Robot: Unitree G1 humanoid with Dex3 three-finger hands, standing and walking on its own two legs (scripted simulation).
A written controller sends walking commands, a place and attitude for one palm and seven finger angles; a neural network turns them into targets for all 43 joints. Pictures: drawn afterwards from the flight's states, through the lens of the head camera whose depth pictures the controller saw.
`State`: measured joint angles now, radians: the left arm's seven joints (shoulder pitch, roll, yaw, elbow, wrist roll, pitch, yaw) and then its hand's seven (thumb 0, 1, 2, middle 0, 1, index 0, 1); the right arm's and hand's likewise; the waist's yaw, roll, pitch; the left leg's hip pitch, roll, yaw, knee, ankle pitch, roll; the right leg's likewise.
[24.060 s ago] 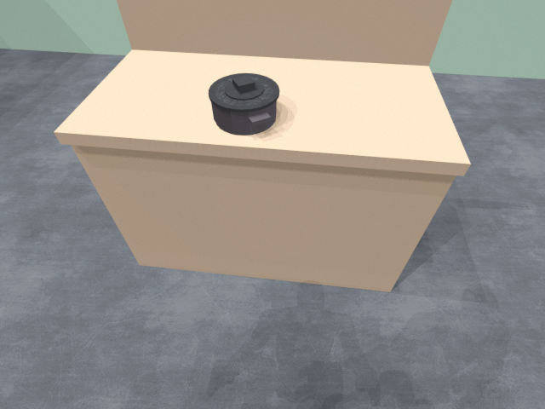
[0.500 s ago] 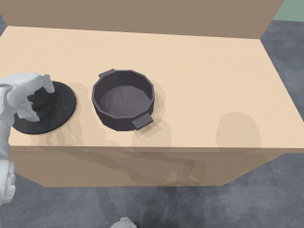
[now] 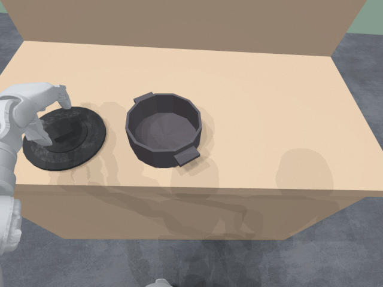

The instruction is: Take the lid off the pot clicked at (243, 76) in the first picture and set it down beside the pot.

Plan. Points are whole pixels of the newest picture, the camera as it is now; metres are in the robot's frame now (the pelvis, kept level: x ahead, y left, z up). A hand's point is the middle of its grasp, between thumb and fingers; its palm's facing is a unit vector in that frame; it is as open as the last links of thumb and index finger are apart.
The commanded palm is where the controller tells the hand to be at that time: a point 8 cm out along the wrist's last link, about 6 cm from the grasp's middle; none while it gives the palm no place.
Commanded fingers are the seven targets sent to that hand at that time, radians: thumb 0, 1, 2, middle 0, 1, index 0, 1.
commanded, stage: raise the empty hand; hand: left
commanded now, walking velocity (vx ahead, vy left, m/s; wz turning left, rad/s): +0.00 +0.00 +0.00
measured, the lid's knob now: (62, 130) +0.46 +0.31 +0.01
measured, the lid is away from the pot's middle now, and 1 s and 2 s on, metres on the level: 0.24 0.24 0.24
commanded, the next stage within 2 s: draw the hand back to the body in 0.90 s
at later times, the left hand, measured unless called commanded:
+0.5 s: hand (20, 102) +0.44 +0.33 +0.12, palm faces -0.36 -0.08 -0.93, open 11.0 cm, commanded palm +0.44 +0.31 +0.19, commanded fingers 0.00 0.00 0.61 -0.34 -0.88 -0.34 -0.88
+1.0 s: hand (7, 94) +0.42 +0.33 +0.16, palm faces -0.36 -0.08 -0.93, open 11.0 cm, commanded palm +0.44 +0.31 +0.22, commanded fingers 0.00 0.00 0.61 -0.34 -0.88 -0.34 -0.88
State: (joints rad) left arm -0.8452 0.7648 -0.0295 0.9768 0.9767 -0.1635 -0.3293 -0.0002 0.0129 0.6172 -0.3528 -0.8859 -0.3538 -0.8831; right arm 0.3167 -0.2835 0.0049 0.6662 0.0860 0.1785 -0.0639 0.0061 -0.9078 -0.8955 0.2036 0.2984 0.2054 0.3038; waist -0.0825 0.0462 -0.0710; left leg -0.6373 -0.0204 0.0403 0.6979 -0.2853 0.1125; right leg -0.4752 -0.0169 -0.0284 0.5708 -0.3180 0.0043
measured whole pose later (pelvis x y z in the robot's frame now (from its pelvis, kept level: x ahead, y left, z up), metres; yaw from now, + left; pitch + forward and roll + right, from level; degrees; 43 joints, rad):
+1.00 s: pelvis -0.01 +0.02 +0.01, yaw +3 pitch +8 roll -4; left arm -1.08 0.71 -0.18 0.98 0.95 -0.03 -0.45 0.00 0.01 0.62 -0.35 -0.89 -0.35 -0.88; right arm 0.28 -0.28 0.02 0.66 0.08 0.15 -0.03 0.01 -0.91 -0.90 0.20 0.30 0.20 0.30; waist -0.05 0.04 -0.05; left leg -0.51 -0.08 0.02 0.57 -0.20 0.14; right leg -0.35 -0.05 0.00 0.47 -0.28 -0.02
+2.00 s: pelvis +0.02 -0.06 +0.02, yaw +2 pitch -1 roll -1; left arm -0.23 0.45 0.33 0.21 -0.06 -0.06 0.09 0.00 0.26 0.70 -0.31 -0.72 -0.31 -0.71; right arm 0.22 -0.28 0.04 0.66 0.05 -0.02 -0.05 0.01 -0.91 -0.90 0.20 0.30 0.20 0.30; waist 0.01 0.03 0.03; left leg -0.21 -0.01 0.01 0.45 -0.22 0.03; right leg -0.07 0.02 0.00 0.37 -0.28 -0.01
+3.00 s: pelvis +0.02 -0.07 +0.02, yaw +2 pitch -5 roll -1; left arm 0.42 0.34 0.28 -0.38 -0.10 -0.09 0.07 0.02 0.89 0.90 -0.21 -0.30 -0.21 -0.30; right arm 0.17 -0.23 0.04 0.63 0.02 -0.07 -0.06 0.01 -0.91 -0.90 0.20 0.30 0.20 0.30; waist 0.05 0.05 0.02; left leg -0.13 0.00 0.00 0.43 -0.22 0.02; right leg 0.01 0.03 0.00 0.35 -0.28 -0.02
